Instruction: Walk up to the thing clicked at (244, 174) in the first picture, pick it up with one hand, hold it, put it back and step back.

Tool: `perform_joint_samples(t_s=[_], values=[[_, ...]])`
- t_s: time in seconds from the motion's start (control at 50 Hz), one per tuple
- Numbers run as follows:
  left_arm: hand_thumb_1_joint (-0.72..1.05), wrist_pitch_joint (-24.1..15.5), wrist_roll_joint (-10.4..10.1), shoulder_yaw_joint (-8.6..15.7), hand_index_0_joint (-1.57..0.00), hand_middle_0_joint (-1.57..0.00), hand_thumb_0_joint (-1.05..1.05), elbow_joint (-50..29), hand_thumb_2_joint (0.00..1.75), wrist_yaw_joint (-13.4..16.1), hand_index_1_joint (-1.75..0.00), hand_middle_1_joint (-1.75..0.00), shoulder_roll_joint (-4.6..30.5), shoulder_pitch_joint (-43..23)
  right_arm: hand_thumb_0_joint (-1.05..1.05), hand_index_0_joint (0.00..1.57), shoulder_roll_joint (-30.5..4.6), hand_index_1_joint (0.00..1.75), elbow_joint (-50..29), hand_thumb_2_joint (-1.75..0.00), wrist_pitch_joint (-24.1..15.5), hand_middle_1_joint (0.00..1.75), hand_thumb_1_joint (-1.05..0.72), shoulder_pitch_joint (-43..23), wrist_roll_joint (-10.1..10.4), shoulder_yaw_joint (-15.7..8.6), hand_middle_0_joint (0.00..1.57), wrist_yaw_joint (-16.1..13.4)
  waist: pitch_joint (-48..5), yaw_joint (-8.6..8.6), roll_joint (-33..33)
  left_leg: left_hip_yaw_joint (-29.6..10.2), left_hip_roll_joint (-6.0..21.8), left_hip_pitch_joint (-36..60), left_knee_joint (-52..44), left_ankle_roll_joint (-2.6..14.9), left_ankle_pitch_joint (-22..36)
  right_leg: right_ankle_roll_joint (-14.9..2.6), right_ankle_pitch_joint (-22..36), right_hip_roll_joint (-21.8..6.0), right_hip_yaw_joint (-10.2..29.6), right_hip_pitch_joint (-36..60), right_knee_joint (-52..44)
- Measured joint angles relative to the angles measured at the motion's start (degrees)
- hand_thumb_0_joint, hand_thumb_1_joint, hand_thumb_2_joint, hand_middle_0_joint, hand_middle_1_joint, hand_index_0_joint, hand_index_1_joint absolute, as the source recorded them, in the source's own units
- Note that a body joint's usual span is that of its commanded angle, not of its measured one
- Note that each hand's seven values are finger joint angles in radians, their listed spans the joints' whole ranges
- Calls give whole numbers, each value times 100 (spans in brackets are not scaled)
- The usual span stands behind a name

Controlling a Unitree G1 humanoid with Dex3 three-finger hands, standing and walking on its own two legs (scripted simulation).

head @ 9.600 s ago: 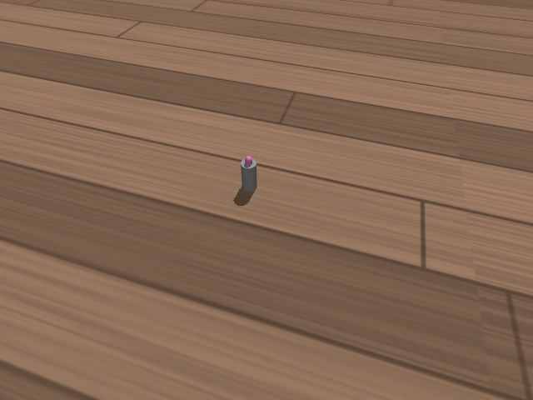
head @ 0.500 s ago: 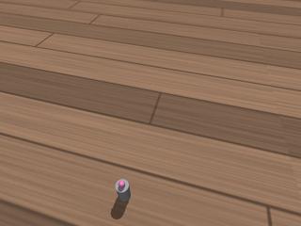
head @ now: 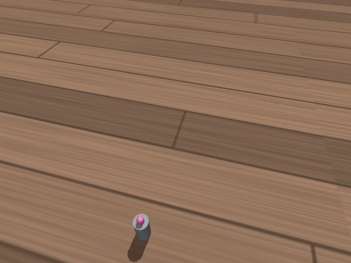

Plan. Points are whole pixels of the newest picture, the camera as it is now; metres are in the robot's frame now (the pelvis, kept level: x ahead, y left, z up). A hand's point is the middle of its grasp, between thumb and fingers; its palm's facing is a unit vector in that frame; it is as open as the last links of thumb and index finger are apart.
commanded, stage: walk up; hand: left
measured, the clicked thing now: (141, 226) +0.44 +0.18 -0.67
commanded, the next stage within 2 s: none
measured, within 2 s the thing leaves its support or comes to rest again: neither
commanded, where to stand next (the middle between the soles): +0.08 -0.01 m, yaw -3 degrees
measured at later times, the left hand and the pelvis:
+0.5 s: hand out of the picture +0.14 +0.28 -0.17, palm faces -0.01 -0.94 -0.34, open 7.4 cm; pelvis +0.04 +0.02 -0.01, yaw +2 degrees
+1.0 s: hand out of the picture +0.11 +0.25 -0.18, palm faces -0.02 -0.96 -0.29, open 7.4 cm; pelvis -0.02 +0.00 -0.02, yaw +2 degrees
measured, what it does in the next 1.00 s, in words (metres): steps on the spot: right foot, then left foot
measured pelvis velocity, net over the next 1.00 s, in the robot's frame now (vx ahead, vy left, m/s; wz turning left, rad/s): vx -0.02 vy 0.00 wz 0.04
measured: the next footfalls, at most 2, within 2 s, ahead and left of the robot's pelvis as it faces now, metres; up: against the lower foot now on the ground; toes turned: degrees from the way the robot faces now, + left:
right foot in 0.54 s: +0.13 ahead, -0.09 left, +0.00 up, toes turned +1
left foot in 0.88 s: +0.02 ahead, +0.10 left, +0.00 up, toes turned +3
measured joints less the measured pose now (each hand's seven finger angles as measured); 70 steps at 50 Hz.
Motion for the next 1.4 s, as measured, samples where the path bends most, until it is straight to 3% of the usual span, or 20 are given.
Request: perform_joint_samples(t_s=[0.1,0.18,0.24,0.3,0.42,0.54,0.6,0.66,0.74,0.84,0.88,0.92,0.98,1.06,1.16,1.2,1.24,1.28,1.36,1.4], values=[[91,-67,71,120,-20,-21,0,-200,90,-27,-30,-30,104,366,1,20,-122,30,-85,-90,22,30,-91,381,-68,-88,20,88,-12,13,57,182,166,-480,816,21,-583,47,-92,-51,-178,105,115],[91,99,-41,118,-20,-21,0,-223,90,-11,-30,-30,251,563,1,20,-80,30,-136,-90,-164,30,-91,442,-89,-126,20,30,171,76,-203,480,56,-294,298,-61,304,158,-349,-336,-12,-8,636],[91,347,-167,63,-20,-20,1,-183,90,43,-30,-30,270,430,1,20,12,30,-166,-90,-244,30,-91,401,-32,-93,20,-86,295,2,-205,380,30,-175,53,56,244,53,-1079,-166,313,-292,1186],[91,413,-219,11,-20,-20,1,-326,90,83,-30,-30,312,247,1,20,115,30,-250,-90,-236,30,-91,246,8,-55,20,-199,529,33,-216,369,99,-68,-113,60,299,-53,-1277,-10,462,-662,1706],[91,511,-215,-23,-20,-20,1,-673,90,122,-30,-29,319,-107,1,20,174,30,-494,-90,-48,30,-90,-116,102,-59,20,-347,823,-1,-301,402,95,-116,34,31,196,-80,-799,94,583,-1268,2139],[91,516,-117,-5,-20,-20,0,-954,90,82,-30,-29,176,-251,1,20,54,30,-840,-90,131,30,-90,-338,189,-122,20,-387,864,-32,-277,522,7,-453,747,-42,-230,-125,-67,71,298,-1092,1150],[91,500,-64,22,-20,-20,0,-1074,90,44,-30,-29,8,-351,1,20,-62,30,-942,-90,206,30,-90,-489,283,-161,20,-414,1015,-97,61,343,163,-840,1646,-115,-527,-160,63,248,142,-1044,1091],[91,509,-19,21,-20,-20,0,-1371,90,48,-30,-30,37,-409,1,20,21,30,-1040,-90,256,30,-91,-553,286,-105,20,-440,1134,22,-137,180,-169,-1350,2982,-212,-1546,-253,129,155,284,-1120,1067],[91,614,73,54,-20,-21,0,-1725,90,72,-30,-30,30,-484,1,20,30,30,-1155,-90,248,30,-91,-371,273,-51,20,-430,1085,81,-241,-81,-331,-1734,3988,-309,-1473,-289,338,139,274,-1242,882],[91,676,211,105,-20,-21,0,-2188,90,-36,-30,-30,-1,-497,1,20,-58,30,-1139,-90,117,30,-91,115,172,-58,20,-546,945,110,-241,175,-19,-1269,2430,-383,-1108,-271,389,195,89,-1465,1025],[91,692,176,111,-20,-21,0,-2336,90,-93,-30,-30,60,-460,1,20,-86,30,-1112,-90,73,30,-91,270,102,-91,20,-562,948,92,-284,325,61,-913,1319,-363,-415,-241,316,211,16,-1603,1295],[91,737,80,177,-20,-21,0,-2316,90,-98,-30,-30,250,-396,1,20,79,30,-1036,-90,77,30,-91,263,-14,-116,20,-556,1075,158,-757,598,-150,-724,1069,-129,-157,-212,223,68,312,-1695,1609],[91,884,27,216,-20,-20,0,-2038,90,-53,-30,-30,251,-166,1,20,48,30,-1151,-90,101,30,-91,402,-68,-138,20,-455,945,-77,-650,483,38,-854,1176,2,-123,-115,-1187,538,709,-2023,3137],[91,864,-43,269,-20,-20,0,-1901,90,-116,-30,-30,340,237,1,20,-4,30,-1221,-90,39,30,-90,478,-103,-185,20,-463,759,-45,-528,463,319,-923,797,-55,197,-72,-1045,693,1190,-2055,4615],[91,469,-103,198,-20,-20,1,-1460,90,-124,-30,-30,484,1134,1,20,-97,30,-1629,-90,58,30,-90,614,-223,-248,20,-40,313,-174,-405,608,488,-788,504,10,295,257,-1292,97,738,-978,2766],[91,346,-72,202,-20,-21,1,-1276,90,-57,-30,-30,494,1376,1,20,-165,30,-1791,-90,86,30,-90,656,-261,-259,20,87,172,-200,-310,726,536,-761,606,24,213,249,-1499,-3,549,-558,1773],[91,183,-43,234,-20,-21,1,-1155,90,32,-30,-30,490,1468,1,20,-260,30,-1894,-90,147,30,-90,698,-250,-277,20,182,138,-227,-154,741,588,-835,932,-26,49,165,-946,30,356,-176,843],[91,7,-31,245,-20,-21,1,-1138,90,106,-30,-30,384,1451,1,20,-391,30,-1851,-90,280,30,-90,783,-220,-338,20,205,210,-272,270,402,696,-999,1593,65,-443,101,-373,225,126,48,688],[91,-192,13,185,-20,-21,1,-1286,90,158,-30,-30,307,1796,1,20,-425,30,-1606,-90,520,30,-91,886,-150,-343,20,294,-84,107,468,-73,214,-1636,3036,-81,-670,-17,-473,147,342,148,570],[90,-218,-22,156,-20,-21,1,-1269,90,171,-30,-30,289,1884,1,20,-455,30,-1637,-90,431,30,-91,885,-81,-355,20,353,-37,83,574,-259,171,-1935,3263,-175,-297,41,-341,76,350,320,306]])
